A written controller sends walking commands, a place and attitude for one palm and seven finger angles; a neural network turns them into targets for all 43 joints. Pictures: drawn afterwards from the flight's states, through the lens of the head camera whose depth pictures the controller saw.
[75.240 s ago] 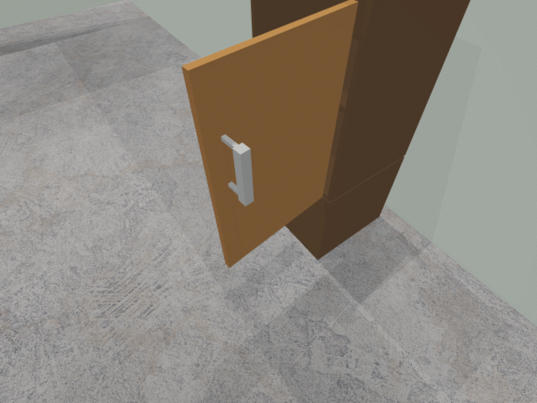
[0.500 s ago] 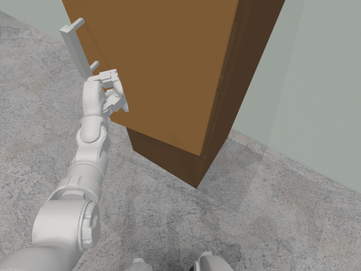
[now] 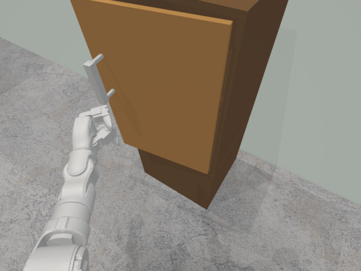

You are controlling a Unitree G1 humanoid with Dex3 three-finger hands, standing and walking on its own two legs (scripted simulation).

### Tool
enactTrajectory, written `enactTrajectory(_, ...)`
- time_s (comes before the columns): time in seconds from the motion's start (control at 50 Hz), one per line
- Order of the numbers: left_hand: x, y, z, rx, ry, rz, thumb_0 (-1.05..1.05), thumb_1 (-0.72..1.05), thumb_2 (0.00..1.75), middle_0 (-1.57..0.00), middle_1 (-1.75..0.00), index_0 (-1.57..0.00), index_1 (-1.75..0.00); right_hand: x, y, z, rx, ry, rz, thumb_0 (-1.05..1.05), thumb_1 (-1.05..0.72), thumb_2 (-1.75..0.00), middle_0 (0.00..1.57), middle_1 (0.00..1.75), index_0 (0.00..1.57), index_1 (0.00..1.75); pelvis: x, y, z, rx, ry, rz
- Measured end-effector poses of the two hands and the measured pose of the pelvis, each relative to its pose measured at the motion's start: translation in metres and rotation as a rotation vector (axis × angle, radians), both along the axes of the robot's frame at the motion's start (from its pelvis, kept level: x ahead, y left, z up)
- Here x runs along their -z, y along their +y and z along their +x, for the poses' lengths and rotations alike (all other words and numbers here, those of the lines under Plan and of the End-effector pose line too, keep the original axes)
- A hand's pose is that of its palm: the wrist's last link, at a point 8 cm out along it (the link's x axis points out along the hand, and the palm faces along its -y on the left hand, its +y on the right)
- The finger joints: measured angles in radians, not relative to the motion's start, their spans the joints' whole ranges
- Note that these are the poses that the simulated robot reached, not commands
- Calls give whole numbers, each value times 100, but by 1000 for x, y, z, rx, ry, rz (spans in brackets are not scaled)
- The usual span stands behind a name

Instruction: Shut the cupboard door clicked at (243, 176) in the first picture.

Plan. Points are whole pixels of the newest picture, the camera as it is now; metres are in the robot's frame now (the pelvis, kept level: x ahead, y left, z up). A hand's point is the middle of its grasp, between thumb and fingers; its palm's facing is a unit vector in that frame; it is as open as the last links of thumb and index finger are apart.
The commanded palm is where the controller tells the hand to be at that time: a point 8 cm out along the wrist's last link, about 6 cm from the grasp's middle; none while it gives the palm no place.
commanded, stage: draw the hand back to the body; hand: left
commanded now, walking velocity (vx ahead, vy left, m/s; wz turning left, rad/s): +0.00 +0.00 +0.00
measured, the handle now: (101, 80) +0.63 +0.23 +0.06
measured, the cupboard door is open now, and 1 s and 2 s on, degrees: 9 9 9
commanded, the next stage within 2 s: step back with the hand held close in 1.28 s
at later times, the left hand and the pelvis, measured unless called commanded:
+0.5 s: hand (47, 177) +0.27 +0.23 +0.14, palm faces +0.29 -0.93 -0.24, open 3.4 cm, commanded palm +0.23 +0.26 +0.16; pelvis +0.00 +0.01 +0.03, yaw +3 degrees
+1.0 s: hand out of the picture +0.18 +0.29 +0.19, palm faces +0.51 -0.75 -0.43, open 6.8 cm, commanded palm +0.14 +0.32 +0.21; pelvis +0.02 +0.01 +0.03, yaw +3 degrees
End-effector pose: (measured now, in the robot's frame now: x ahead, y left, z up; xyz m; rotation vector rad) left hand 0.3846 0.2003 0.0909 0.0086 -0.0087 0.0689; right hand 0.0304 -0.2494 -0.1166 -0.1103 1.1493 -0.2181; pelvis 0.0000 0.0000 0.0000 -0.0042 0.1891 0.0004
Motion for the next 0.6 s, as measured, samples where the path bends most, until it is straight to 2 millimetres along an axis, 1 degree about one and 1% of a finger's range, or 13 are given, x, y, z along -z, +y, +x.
enactTrajectory(0.08,-16,6,-28,-5,-59,4,2,90,90,-130,-150,-130,-150,-13,-3,29,-39,-99,-32,1,-91,-90,20,30,20,29,-5,0,-2,-13,-49,-3)
enactTrajectory(0.14,-27,11,-43,3,-84,29,2,90,90,-130,-150,-130,-150,-24,-3,58,-74,-194,-48,1,-91,-90,20,30,20,29,-8,1,-5,-21,-77,-3)
enactTrajectory(0.18,-30,15,-53,10,-73,37,2,90,90,-130,-149,-130,-149,-32,-1,78,-95,-259,-51,1,-91,-90,20,30,20,29,-10,2,-7,-23,-94,-2)
enactTrajectory(0.22,-32,21,-63,11,-48,34,2,90,90,-128,-147,-128,-147,-41,3,98,-113,-323,-50,1,-91,-90,20,30,20,29,-12,2,-8,-25,-110,0)
enactTrajectory(0.26,-35,28,-75,-14,-27,93,2,90,90,-125,-145,-125,-144,-51,8,115,-122,-376,-49,1,-91,-90,20,30,20,29,-15,3,-8,-24,-132,5)
enactTrajectory(0.34,-42,42,-104,-87,-9,173,2,90,90,-118,-136,-118,-136,-69,22,143,-148,-450,-42,1,-91,-90,20,30,20,29,-22,3,-5,-31,-172,7)
enactTrajectory(0.4,-48,53,-124,-144,-3,203,2,90,90,-111,-129,-111,-129,-77,33,157,-188,-474,-36,1,-91,-90,20,30,20,29,-26,4,-3,-39,-199,7)
enactTrajectory(0.46,-54,65,-140,-198,-1,224,2,89,90,-104,-121,-104,-120,-81,44,166,-227,-478,-28,1,-91,-90,20,30,20,30,-29,5,-1,-47,-220,7)
enactTrajectory(0.52,-61,73,-154,-239,-5,247,2,89,90,-96,-112,-96,-112,-81,52,170,-255,-474,-16,1,-91,-90,20,30,20,30,-32,6,2,-51,-235,6)
enactTrajectory(0.6,-73,81,-169,-274,-19,283,2,89,90,-85,-101,-85,-100,-76,60,171,-270,-461,3,1,-91,-90,20,30,20,30,-34,8,7,-52,-247,7)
